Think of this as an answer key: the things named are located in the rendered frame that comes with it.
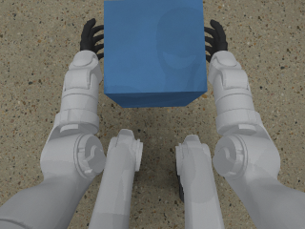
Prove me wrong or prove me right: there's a robot right foot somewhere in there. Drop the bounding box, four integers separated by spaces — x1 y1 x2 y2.
175 162 185 203

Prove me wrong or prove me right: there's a robot right upper arm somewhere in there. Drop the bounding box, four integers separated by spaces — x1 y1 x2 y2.
212 133 305 229

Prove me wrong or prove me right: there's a left robot forearm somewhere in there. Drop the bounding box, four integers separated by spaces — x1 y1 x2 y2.
40 50 103 170

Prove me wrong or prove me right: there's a right robot forearm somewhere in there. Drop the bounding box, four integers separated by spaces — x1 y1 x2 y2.
207 51 281 161

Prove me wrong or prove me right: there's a robot left upper arm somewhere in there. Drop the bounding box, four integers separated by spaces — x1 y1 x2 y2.
0 133 107 229

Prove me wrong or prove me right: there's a right robot hand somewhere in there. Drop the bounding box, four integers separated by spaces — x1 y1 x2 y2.
204 19 228 63

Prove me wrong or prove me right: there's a left robot hand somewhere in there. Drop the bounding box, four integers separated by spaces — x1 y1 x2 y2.
80 18 104 60

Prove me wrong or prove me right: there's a carton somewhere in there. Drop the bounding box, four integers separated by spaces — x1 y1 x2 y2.
104 0 208 108

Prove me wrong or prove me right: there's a left robot shin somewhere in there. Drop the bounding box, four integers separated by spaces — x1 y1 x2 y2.
106 129 135 158

